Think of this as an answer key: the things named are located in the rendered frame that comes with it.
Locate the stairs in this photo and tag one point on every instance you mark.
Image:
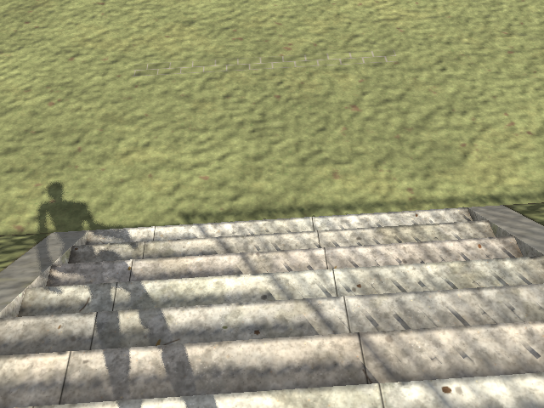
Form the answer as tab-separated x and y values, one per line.
411	309

